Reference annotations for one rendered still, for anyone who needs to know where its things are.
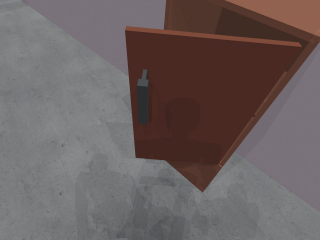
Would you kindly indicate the cupboard door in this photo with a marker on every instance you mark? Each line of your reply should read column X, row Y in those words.
column 203, row 89

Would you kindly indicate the handle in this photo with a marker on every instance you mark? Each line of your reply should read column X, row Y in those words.
column 142, row 98

